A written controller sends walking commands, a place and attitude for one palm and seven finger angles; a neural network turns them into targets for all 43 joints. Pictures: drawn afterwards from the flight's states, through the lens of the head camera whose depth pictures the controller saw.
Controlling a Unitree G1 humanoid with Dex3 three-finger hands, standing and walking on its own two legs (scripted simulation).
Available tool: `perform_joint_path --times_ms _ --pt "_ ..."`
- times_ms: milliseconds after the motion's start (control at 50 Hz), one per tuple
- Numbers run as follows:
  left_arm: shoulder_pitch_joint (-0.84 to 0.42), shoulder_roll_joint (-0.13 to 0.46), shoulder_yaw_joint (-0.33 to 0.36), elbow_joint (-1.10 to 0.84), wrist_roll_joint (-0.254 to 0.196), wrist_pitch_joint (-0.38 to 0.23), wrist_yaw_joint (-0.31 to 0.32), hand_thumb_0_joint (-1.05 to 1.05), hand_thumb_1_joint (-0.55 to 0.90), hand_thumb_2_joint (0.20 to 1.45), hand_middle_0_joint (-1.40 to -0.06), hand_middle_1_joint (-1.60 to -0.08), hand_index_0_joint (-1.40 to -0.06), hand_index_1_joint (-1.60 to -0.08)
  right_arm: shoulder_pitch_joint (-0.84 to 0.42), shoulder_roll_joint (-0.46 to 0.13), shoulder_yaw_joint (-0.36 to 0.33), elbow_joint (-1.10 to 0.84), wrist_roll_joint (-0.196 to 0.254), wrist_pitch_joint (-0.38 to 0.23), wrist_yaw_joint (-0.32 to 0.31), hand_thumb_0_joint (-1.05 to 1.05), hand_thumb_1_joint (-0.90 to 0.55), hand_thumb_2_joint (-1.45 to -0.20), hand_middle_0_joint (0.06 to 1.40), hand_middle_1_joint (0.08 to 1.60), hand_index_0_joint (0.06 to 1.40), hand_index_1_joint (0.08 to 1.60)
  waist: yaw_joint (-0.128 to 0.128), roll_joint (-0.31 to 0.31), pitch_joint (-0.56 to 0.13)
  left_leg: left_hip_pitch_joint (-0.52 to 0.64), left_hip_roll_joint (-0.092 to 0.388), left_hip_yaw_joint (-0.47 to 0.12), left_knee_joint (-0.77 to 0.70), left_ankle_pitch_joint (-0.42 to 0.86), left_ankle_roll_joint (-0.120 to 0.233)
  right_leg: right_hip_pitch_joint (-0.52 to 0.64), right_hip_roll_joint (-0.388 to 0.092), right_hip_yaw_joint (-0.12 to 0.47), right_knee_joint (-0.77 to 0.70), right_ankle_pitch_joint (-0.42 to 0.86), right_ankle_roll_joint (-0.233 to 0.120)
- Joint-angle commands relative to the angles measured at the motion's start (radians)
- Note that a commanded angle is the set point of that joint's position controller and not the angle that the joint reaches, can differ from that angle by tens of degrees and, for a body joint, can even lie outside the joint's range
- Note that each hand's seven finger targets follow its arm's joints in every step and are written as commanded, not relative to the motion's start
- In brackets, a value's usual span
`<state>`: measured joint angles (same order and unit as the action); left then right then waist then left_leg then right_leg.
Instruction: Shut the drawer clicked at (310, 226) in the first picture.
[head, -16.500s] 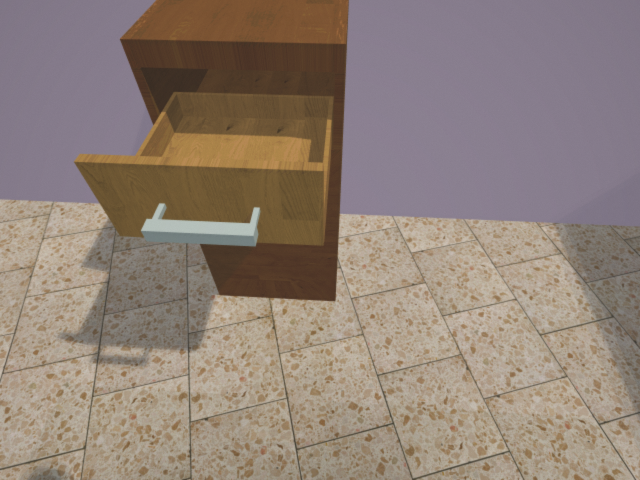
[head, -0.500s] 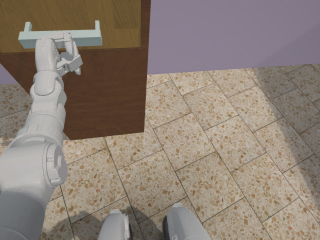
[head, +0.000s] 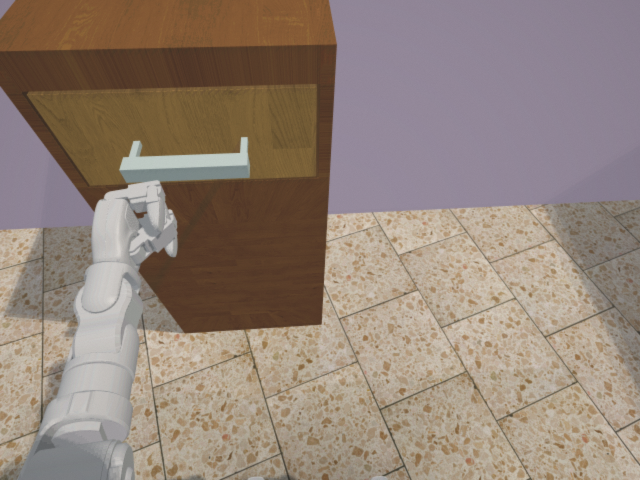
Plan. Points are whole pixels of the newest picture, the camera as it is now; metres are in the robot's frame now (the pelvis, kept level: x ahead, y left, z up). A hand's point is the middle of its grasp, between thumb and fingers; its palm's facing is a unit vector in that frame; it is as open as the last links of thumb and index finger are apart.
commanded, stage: draw the hand back to the body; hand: left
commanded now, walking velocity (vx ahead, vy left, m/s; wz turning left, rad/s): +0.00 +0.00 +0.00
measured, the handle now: (189, 156) +0.56 +0.19 +0.05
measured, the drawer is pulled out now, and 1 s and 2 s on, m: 0.00 0.00 0.00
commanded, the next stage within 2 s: step back with the hand held close in 1.10 s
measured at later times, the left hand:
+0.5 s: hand (83, 317) +0.26 +0.21 +0.14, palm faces +0.26 -0.93 -0.26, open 3.3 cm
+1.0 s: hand out of the picture +0.16 +0.24 +0.20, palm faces +0.44 -0.80 -0.41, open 3.2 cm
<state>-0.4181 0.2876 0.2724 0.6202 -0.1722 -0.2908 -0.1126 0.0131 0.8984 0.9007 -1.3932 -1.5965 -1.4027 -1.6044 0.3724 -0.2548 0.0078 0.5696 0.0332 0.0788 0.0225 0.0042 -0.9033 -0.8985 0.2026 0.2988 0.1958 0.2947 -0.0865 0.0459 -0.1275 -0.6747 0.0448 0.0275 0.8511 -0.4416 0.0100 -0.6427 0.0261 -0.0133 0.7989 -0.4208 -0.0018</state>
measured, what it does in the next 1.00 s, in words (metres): stands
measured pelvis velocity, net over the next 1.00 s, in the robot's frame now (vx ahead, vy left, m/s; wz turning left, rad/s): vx -0.01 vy -0.01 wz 0.03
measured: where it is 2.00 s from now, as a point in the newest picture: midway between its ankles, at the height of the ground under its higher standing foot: outside the picture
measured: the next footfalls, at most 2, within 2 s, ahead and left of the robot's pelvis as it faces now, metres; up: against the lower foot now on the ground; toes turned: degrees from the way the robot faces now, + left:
none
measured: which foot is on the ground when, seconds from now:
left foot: down 0.00-1.00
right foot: down 0.00-1.00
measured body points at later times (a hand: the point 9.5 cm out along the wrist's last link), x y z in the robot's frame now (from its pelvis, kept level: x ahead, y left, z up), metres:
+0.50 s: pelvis -0.01 +0.00 +0.04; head -0.01 -0.02 +0.48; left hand +0.24 +0.26 +0.16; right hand +0.20 -0.21 -0.05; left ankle -0.02 +0.11 -0.70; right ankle -0.03 -0.12 -0.70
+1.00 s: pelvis -0.01 -0.01 +0.04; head -0.03 -0.04 +0.49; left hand +0.13 +0.28 +0.23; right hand +0.19 -0.22 -0.04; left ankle -0.02 +0.11 -0.70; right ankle -0.03 -0.12 -0.70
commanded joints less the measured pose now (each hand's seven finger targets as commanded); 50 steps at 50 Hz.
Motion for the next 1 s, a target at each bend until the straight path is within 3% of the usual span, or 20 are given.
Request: perform_joint_path --times_ms 0,40,140,200,220,240,260,280,360,440,480,500,560,600,680,900,980 --pt "-0.256 0.170 0.003 -0.384 -0.040 -0.042 -0.021 0.000 0.900 0.900 -1.400 -1.600 -1.400 -1.600 0.009 -0.138 -0.056 -0.107 0.013 -0.069 -0.022 0.000 -0.900 -0.900 0.200 0.300 0.200 0.300 0.002 0.021 -0.350 0.319 -0.032 -0.010 -0.092 0.562 0.027 0.256 0.021 -0.021 -0.083 0.597 -0.009" --pt "-0.177 0.148 -0.014 -0.439 -0.050 -0.029 -0.034 0.000 0.900 0.900 -1.400 -1.600 -1.400 -1.600 -0.025 -0.132 -0.052 -0.114 0.017 -0.087 -0.025 0.000 -0.900 -0.900 0.200 0.300 0.200 0.300 0.017 0.052 -0.328 0.353 -0.030 -0.019 -0.108 0.573 0.021 0.256 0.016 -0.028 -0.095 0.572 -0.012" --pt "-0.083 0.135 -0.029 -0.481 -0.074 0.052 -0.066 0.000 0.900 0.900 -1.400 -1.600 -1.400 -1.600 -0.107 -0.138 -0.038 -0.138 0.026 -0.113 -0.041 0.000 -0.900 -0.900 0.200 0.300 0.200 0.300 0.023 -0.023 -0.220 0.331 -0.039 -0.027 -0.163 0.432 0.024 0.273 0.010 -0.038 -0.141 0.489 -0.013" --pt "-0.058 0.149 -0.022 -0.589 -0.078 0.077 -0.071 0.000 0.900 0.900 -1.400 -1.600 -1.400 -1.600 -0.159 -0.128 -0.025 -0.165 0.028 -0.134 -0.050 0.000 -0.900 -0.900 0.200 0.300 0.200 0.300 0.046 0.022 -0.225 0.373 -0.043 -0.033 -0.189 0.419 0.024 0.304 0.004 -0.038 -0.153 0.458 -0.020" --pt "-0.001 0.210 -0.067 -0.694 0.029 0.086 0.027 0.000 0.900 0.900 -1.400 -1.600 -1.400 -1.600 -0.226 -0.111 -0.031 -0.176 0.024 -0.122 -0.065 0.000 -0.900 -0.900 0.200 0.300 0.200 0.300 0.097 0.020 -0.215 0.439 -0.046 -0.024 -0.240 0.412 0.021 0.331 -0.016 0.003 -0.214 0.410 -0.028" --pt "0.056 0.148 -0.100 -0.710 0.042 0.107 0.077 0.000 0.900 0.900 -1.400 -1.600 -1.400 -1.600 -0.233 -0.103 -0.023 -0.183 0.018 -0.120 -0.074 0.000 -0.900 -0.900 0.200 0.300 0.200 0.300 0.079 0.009 -0.173 0.456 -0.040 -0.028 -0.267 0.389 0.020 0.330 -0.018 -0.005 -0.236 0.381 -0.026" --pt "0.092 0.132 -0.121 -0.724 0.056 0.127 0.111 0.000 0.900 0.900 -1.400 -1.600 -1.400 -1.600 -0.247 -0.102 -0.018 -0.179 0.017 -0.117 -0.080 0.000 -0.900 -0.900 0.200 0.300 0.200 0.300 0.082 -0.007 -0.137 0.459 -0.035 -0.028 -0.290 0.364 0.021 0.343 -0.021 -0.005 -0.254 0.361 -0.024" --pt "0.116 0.149 -0.111 -0.719 0.062 0.144 0.135 0.000 0.900 0.900 -1.400 -1.600 -1.400 -1.600 -0.258 -0.105 -0.014 -0.171 0.015 -0.111 -0.087 0.000 -0.900 -0.900 0.200 0.300 0.200 0.300 0.082 -0.058 -0.091 0.448 -0.033 -0.029 -0.312 0.336 0.025 0.353 -0.017 -0.005 -0.281 0.337 -0.022" --pt "0.187 0.172 -0.065 -0.783 0.086 0.173 0.185 0.000 0.900 0.900 -1.400 -1.600 -1.400 -1.600 -0.289 -0.091 -0.001 -0.156 0.006 -0.100 -0.106 0.000 -0.900 -0.900 0.200 0.300 0.200 0.300 0.095 -0.043 -0.057 0.506 -0.037 -0.017 -0.377 0.331 0.028 0.430 -0.023 0.000 -0.339 0.340 -0.020" --pt "0.285 0.163 -0.065 -0.899 0.093 0.181 0.201 0.000 0.900 0.900 -1.400 -1.600 -1.400 -1.600 -0.313 -0.080 0.008 -0.150 -0.006 -0.115 -0.108 0.000 -0.900 -0.900 0.200 0.300 0.200 0.300 0.107 0.014 -0.041 0.577 -0.036 -0.013 -0.421 0.371 0.027 0.486 -0.025 -0.001 -0.385 0.366 -0.022" --pt "0.337 0.173 -0.052 -0.930 0.096 0.181 0.205 0.000 0.900 0.900 -1.400 -1.600 -1.400 -1.600 -0.318 -0.085 0.009 -0.144 -0.012 -0.124 -0.106 0.000 -0.900 -0.900 0.200 0.300 0.200 0.300 0.112 -0.019 -0.015 0.584 -0.037 -0.018 -0.442 0.377 0.026 0.501 -0.018 -0.005 -0.410 0.360 -0.022" --pt "0.363 0.157 -0.059 -0.955 0.096 0.181 0.205 0.000 0.900 0.900 -1.400 -1.600 -1.400 -1.600 -0.322 -0.079 0.009 -0.144 -0.013 -0.128 -0.104 0.000 -0.900 -0.900 0.200 0.300 0.200 0.300 0.110 0.003 -0.003 0.595 -0.035 -0.014 -0.448 0.377 0.025 0.503 -0.021 -0.003 -0.416 0.361 -0.021" --pt "0.466 0.172 -0.025 -1.020 0.097 0.176 0.211 0.000 0.900 0.900 -1.400 -1.600 -1.400 -1.600 -0.320 -0.079 0.006 -0.140 -0.022 -0.144 -0.098 0.000 -0.900 -0.900 0.200 0.300 0.200 0.300 0.122 -0.020 -0.006 0.612 -0.035 -0.015 -0.462 0.422 0.025 0.538 -0.022 -0.010 -0.424 0.403 -0.021" --pt "0.533 0.168 -0.016 -1.056 0.097 0.173 0.209 0.000 0.900 0.900 -1.400 -1.600 -1.400 -1.600 -0.325 -0.076 0.004 -0.136 -0.023 -0.149 -0.095 0.000 -0.900 -0.900 0.200 0.300 0.200 0.300 0.126 0.000 0.016 0.615 -0.034 -0.011 -0.468 0.428 0.024 0.543 -0.024 -0.006 -0.435 0.403 -0.021" --pt "0.638 0.197 0.038 -1.129 0.098 0.160 0.213 0.000 0.900 0.900 -1.400 -1.600 -1.400 -1.600 -0.332 -0.079 -0.005 -0.129 -0.030 -0.169 -0.092 0.000 -0.900 -0.900 0.200 0.300 0.200 0.300 0.136 -0.024 0.049 0.612 -0.034 -0.008 -0.472 0.414 0.025 0.538 -0.021 -0.007 -0.457 0.387 -0.016" --pt "0.909 0.220 0.139 -1.298 0.093 0.122 0.229 0.000 0.900 0.900 -1.400 -1.600 -1.400 -1.600 -0.322 -0.067 -0.020 -0.126 -0.026 -0.227 -0.099 0.000 -0.900 -0.900 0.200 0.300 0.200 0.300 0.153 -0.008 0.093 0.597 -0.028 -0.004 -0.460 0.379 0.025 0.521 -0.026 0.002 -0.469 0.346 -0.014" --pt "0.862 0.182 0.096 -1.245 0.102 0.126 0.227 0.000 0.900 0.900 -1.400 -1.600 -1.400 -1.600 -0.311 -0.076 -0.026 -0.108 -0.027 -0.233 -0.105 0.000 -0.900 -0.900 0.200 0.300 0.200 0.300 0.134 -0.039 0.169 0.595 -0.027 -0.004 -0.463 0.324 0.030 0.457 -0.021 0.004 -0.500 0.271 -0.009"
